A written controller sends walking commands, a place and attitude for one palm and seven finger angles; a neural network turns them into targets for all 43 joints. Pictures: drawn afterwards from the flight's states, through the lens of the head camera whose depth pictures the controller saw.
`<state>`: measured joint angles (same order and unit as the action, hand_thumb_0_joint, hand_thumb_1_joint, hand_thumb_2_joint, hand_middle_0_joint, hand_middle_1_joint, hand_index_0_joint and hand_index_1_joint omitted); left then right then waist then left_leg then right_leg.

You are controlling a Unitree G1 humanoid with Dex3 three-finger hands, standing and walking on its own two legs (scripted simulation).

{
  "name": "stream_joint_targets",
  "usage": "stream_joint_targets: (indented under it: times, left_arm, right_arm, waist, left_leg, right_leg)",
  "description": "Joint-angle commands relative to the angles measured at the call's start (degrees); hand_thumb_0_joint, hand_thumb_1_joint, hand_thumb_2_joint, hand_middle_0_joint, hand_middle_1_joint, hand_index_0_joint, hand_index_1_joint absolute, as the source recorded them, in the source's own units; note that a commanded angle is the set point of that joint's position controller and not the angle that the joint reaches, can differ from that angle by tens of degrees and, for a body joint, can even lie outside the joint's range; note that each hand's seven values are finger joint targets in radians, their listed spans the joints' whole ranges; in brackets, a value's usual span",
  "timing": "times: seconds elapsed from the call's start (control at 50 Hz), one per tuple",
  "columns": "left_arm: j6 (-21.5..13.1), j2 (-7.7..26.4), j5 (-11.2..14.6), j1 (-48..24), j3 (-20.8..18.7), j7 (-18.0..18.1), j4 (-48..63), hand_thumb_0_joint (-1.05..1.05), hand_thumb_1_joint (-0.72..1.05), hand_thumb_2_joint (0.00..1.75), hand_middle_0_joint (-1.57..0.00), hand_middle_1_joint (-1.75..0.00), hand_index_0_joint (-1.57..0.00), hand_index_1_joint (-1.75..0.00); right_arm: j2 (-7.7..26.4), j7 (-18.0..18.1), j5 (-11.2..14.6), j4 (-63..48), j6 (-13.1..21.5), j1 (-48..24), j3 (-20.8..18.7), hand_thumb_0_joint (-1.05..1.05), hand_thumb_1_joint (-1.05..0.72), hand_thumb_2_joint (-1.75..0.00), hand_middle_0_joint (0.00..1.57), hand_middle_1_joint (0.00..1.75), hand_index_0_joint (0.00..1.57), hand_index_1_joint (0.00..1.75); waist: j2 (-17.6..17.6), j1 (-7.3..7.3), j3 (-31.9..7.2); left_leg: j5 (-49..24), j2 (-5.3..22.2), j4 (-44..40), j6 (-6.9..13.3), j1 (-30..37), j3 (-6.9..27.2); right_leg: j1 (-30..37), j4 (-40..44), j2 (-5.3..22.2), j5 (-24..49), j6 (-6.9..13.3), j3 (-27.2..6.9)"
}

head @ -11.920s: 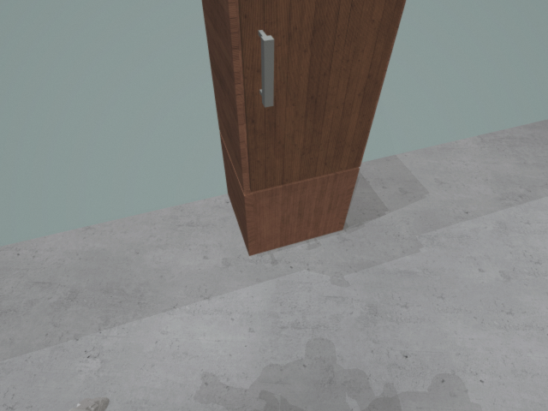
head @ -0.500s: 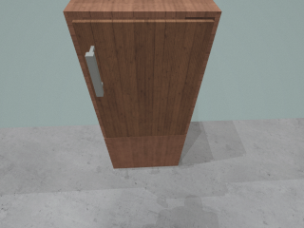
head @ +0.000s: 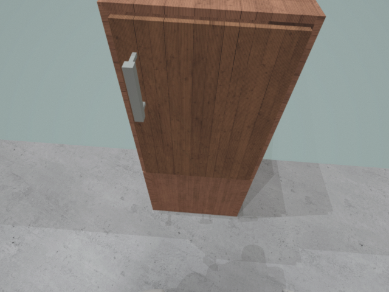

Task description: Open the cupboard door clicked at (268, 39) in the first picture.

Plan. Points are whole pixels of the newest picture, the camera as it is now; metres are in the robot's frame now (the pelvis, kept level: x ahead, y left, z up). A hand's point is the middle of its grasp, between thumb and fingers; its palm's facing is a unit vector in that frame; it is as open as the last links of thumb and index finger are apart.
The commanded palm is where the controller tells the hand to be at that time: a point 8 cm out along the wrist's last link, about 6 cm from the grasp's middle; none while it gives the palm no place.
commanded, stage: come to a stop and stand still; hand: left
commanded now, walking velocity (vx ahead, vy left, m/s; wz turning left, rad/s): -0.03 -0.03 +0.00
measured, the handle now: (136, 88) +0.53 +0.20 +0.10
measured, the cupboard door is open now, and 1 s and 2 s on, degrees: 0 0 0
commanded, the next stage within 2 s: look again from close up in 0.48 s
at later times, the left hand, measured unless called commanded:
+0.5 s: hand out of the picture +0.01 +0.15 -0.16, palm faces +0.00 -0.97 -0.23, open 7.4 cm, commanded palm none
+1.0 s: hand out of the picture +0.00 +0.14 -0.17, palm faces +0.00 -0.99 -0.17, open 7.4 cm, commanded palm none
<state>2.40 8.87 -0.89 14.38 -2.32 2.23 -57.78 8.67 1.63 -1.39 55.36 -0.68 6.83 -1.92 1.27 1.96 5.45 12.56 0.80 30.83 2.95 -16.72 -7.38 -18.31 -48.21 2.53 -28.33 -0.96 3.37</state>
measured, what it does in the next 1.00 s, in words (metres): steps on the spot: right foot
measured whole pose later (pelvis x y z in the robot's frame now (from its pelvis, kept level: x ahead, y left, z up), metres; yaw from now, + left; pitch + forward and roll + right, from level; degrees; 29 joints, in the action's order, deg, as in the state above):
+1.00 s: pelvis +0.00 -0.03 +0.01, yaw -1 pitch -1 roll +0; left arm -0.8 8.9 -0.8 17.0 0.6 1.4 -62.7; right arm 8.4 1.4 -0.8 63.8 0.9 15.5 0.5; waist 1.0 0.5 1.8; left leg 11.6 1.5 26.3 0.2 -14.2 -4.1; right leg -10.1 -26.8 -0.7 -16.4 2.1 3.4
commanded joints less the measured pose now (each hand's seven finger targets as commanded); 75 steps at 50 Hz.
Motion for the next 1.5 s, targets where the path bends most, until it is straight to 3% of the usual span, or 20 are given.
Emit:
stream_joint_targets:
  times: [0.0,0.06,0.08,0.1,0.12,0.16,0.22,0.28,0.44,1.18,1.2,1.22,1.24,1.26,1.28,1.3,1.34,1.38,1.44,1.48]
  left_arm:
    - [-1.0,2.6,-0.2,6.0,-0.3,0.2,2.5,0.0,0.9,0.9,-0.2,-0.3,-0.2,-0.3]
    - [-1.9,3.4,-0.6,9.9,-0.3,0.3,1.4,0.0,0.9,0.9,-0.2,-0.3,-0.2,-0.3]
    - [-2.7,5.4,-1.0,10.7,0.5,2.1,2.1,0.0,0.9,0.9,-0.2,-0.3,-0.2,-0.3]
    - [-3.3,8.5,-1.0,4.8,0.5,1.7,6.1,0.0,0.9,0.9,-0.2,-0.3,-0.2,-0.3]
    - [-4.2,9.0,-0.8,3.2,0.4,1.4,7.3,0.0,0.9,0.9,-0.2,-0.3,-0.2,-0.3]
    - [-5.2,9.7,-0.7,2.3,-0.4,1.3,8.3,0.0,0.9,0.9,-0.2,-0.3,-0.2,-0.3]
    - [-4.8,8.5,-0.2,2.2,0.4,1.0,8.0,0.0,0.9,0.9,-0.2,-0.3,-0.2,-0.3]
    - [-3.5,8.0,-0.4,3.2,0.7,0.6,7.2,0.0,0.9,0.9,-0.2,-0.3,-0.2,-0.3]
    - [-3.4,9.5,-0.1,3.4,0.7,0.0,5.4,0.0,0.9,0.9,-0.2,-0.3,-0.2,-0.3]
    - [-4.4,9.5,-0.2,3.5,1.2,-0.4,-3.4,0.0,0.9,0.9,-0.2,-0.3,-0.2,-0.3]
    - [-4.9,6.6,-0.4,9.6,1.7,2.2,-5.2,0.0,0.9,0.9,-0.2,-0.3,-0.2,-0.3]
    - [-16.8,19.8,11.9,-32.6,-4.7,2.0,84.7,0.0,0.88,0.89,-0.2,-0.32,-0.2,-0.32]
    - [-14.6,16.5,7.2,-6.8,-6.0,4.5,71.6,0.0,0.85,0.88,-0.2,-0.33,-0.2,-0.33]
    - [-7.5,5.0,8.5,10.0,0.6,6.0,61.5,0.0,0.83,0.87,-0.21,-0.34,-0.21,-0.34]
    - [-7.2,-1.0,10.1,9.0,2.7,4.9,60.7,0.0,0.81,0.86,-0.21,-0.36,-0.21,-0.36]
    - [-9.9,2.8,10.3,3.9,-0.7,3.9,62.3,0.0,0.78,0.85,-0.21,-0.37,-0.21,-0.37]
    - [-16.6,1.0,11.6,17.0,-4.4,-0.6,51.3,0.0,0.74,0.83,-0.21,-0.4,-0.21,-0.4]
    - [-24.9,-0.5,13.0,27.8,-5.9,-8.0,46.6,0.0,0.69,0.81,-0.22,-0.43,-0.22,-0.43]
    - [-37.1,4.8,14.6,24.1,-9.2,-19.9,48.6,0.0,0.62,0.78,-0.22,-0.48,-0.22,-0.48]
    - [-36.8,8.8,16.6,22.5,-13.6,-23.2,52.2,0.0,0.57,0.76,-0.22,-0.51,-0.22,-0.51]
  right_arm:
    - [9.9,0.5,0.1,-1.4,0.2,4.2,-2.7,0.0,-0.9,-0.9,0.2,0.3,0.2,0.3]
    - [8.5,0.0,0.6,-1.2,-0.1,3.2,-2.6,0.0,-0.9,-0.9,0.2,0.3,0.2,0.3]
    - [10.2,0.1,2.1,-5.3,1.3,1.4,-2.6,0.0,-0.9,-0.9,0.2,0.3,0.2,0.3]
    - [6.2,-1.4,1.4,-6.8,0.5,4.6,-2.1,0.0,-0.9,-0.9,0.2,0.3,0.2,0.3]
    - [5.6,-2.1,0.6,-6.5,-0.2,3.3,-1.5,0.0,-0.9,-0.9,0.2,0.3,0.2,0.3]
    - [4.6,-2.1,0.5,-6.6,-0.1,4.6,-1.4,0.0,-0.9,-0.9,0.2,0.3,0.2,0.3]
    - [5.0,-1.7,0.7,-5.2,0.8,8.2,-0.6,0.0,-0.9,-0.9,0.2,0.3,0.2,0.3]
    - [6.1,-1.6,0.2,-4.2,1.0,7.2,-0.2,0.0,-0.9,-0.9,0.2,0.3,0.2,0.3]
    - [5.7,-1.4,-0.1,-0.3,1.1,12.6,0.7,0.0,-0.9,-0.9,0.2,0.3,0.2,0.3]
    - [8.9,0.1,0.8,6.3,3.0,6.5,1.1,0.0,-0.9,-0.9,0.2,0.3,0.2,0.3]
    - [8.3,-0.2,1.3,2.6,2.7,3.0,1.0,0.0,-0.9,-0.9,0.2,0.3,0.2,0.3]
    - [16.5,2.0,4.4,-17.0,10.7,7.3,-0.4,0.0,-0.9,-0.9,0.2,0.3,0.2,0.3]
    - [11.6,4.1,3.4,-14.5,15.9,2.9,0.9,0.0,-0.9,-0.9,0.2,0.3,0.2,0.3]
    - [9.5,3.7,4.3,-14.1,17.2,3.5,-0.1,0.0,-0.9,-0.9,0.2,0.3,0.2,0.3]
    - [10.0,3.4,4.6,-14.0,17.1,5.1,-0.2,0.0,-0.9,-0.9,0.2,0.3,0.2,0.3]
    - [12.1,3.1,3.8,-17.1,17.2,3.6,-1.5,0.0,-0.9,-0.9,0.2,0.3,0.2,0.3]
    - [12.2,2.5,1.9,-19.3,16.6,2.4,-2.9,0.0,-0.9,-0.9,0.2,0.3,0.2,0.3]
    - [11.4,0.4,1.8,-21.9,15.9,0.5,-3.5,0.0,-0.9,-0.9,0.2,0.3,0.2,0.3]
    - [12.0,-1.5,2.2,-26.6,15.6,-3.0,-4.5,0.0,-0.9,-0.9,0.2,0.3,0.2,0.3]
    - [12.4,-1.5,2.8,-30.6,14.7,-3.3,-4.5,0.0,-0.9,-0.9,0.2,0.3,0.2,0.3]
  waist:
    - [-8.0,-1.88,-9.9]
    - [-4.3,-0.21,-9.4]
    - [6.8,0.08,-8.9]
    - [12.6,-3.25,-7.6]
    - [8.8,-2.81,-6.3]
    - [-1.5,-3.95,-6.7]
    - [3.4,-4.29,-4.2]
    - [-3.1,-2.46,2.5]
    - [0.8,-2.62,-0.2]
    - [-2.1,-1.65,-4.5]
    - [-2.7,-0.14,-2.0]
    - [-12.6,-7.73,-30.9]
    - [-18.4,-0.57,-30.3]
    - [-15.4,-2.73,-21.3]
    - [-7.5,-4.2,-12.6]
    - [-1.1,-5.68,-6.3]
    - [11.7,-2.79,-5.8]
    - [10.9,1.33,-9.5]
    - [6.3,1.23,-13.9]
    - [0.6,2.69,-17.7]
  left_leg:
    - [-35.7,16.2,-8.2,8.3,10.9,12.3]
    - [-19.2,11.1,-3.6,3.2,5.6,9.6]
    - [-19.3,10.4,5.7,0.0,7.3,7.6]
    - [6.5,2.6,7.2,-2.3,-0.2,4.1]
    - [9.5,1.2,11.1,-2.6,-1.9,4.1]
    - [7.7,1.4,9.8,-2.1,-1.8,5.0]
    - [0.3,2.9,-1.2,-1.2,5.0,6.9]
    - [9.0,4.7,-7.8,0.0,-2.6,10.8]
    - [8.4,2.9,-5.5,-1.3,-1.1,7.7]
    - [-10.4,6.2,-8.6,-0.6,7.8,8.7]
    - [-11.1,6.2,3.8,-2.5,4.2,5.9]
    - [-17.4,-0.8,-4.5,-1.0,20.4,6.9]
    - [-26.2,2.0,-5.6,-0.5,25.2,7.0]
    - [-24.7,2.6,-5.9,-2.0,18.2,8.3]
    - [-21.4,2.5,-4.5,-1.8,13.2,8.7]
    - [-14.8,1.8,-1.8,-1.8,7.4,9.6]
    - [-8.9,0.3,4.0,-2.3,-2.8,8.4]
    - [-9.8,-0.8,9.3,-3.4,-9.8,7.1]
    - [-5.2,-1.4,17.9,-3.8,-18.3,6.2]
    - [-3.1,-2.0,19.9,-3.2,-20.0,5.0]
  right_leg:
    - [-0.1,4.8,0.3,1.3,-0.6,-1.1]
    - [8.2,23.6,0.4,16.5,-0.4,-1.2]
    - [4.0,29.7,4.6,30.2,-0.3,-7.3]
    - [2.0,30.1,9.9,18.0,3.7,-13.6]
    - [0.5,29.7,10.5,16.3,7.6,-15.9]
    - [2.3,25.7,10.8,24.2,10.1,-14.4]
    - [-3.4,23.5,5.3,15.4,5.7,-9.0]
    - [-3.8,25.1,1.7,0.4,3.9,-6.8]
    - [-3.9,29.9,4.2,-6.1,5.2,-9.7]
    - [6.8,27.0,3.8,24.0,3.3,-6.8]
    - [5.4,28.9,7.4,42.4,0.4,-11.1]
    - [10.3,21.1,1.3,39.4,3.0,-3.9]
    - [7.3,17.4,-1.7,28.1,3.7,-1.8]
    - [1.8,15.9,-1.9,18.1,2.5,1.8]
    - [-1.6,17.6,-2.0,18.4,2.1,2.4]
    - [-5.7,18.8,-2.5,18.4,1.8,2.9]
    - [-10.1,15.4,-3.1,19.2,1.3,3.8]
    - [-11.0,8.0,-3.0,24.0,1.9,3.2]
    - [-15.8,-0.1,-2.1,24.7,2.1,0.1]
    - [-14.8,-1.1,-1.6,20.7,2.5,-2.4]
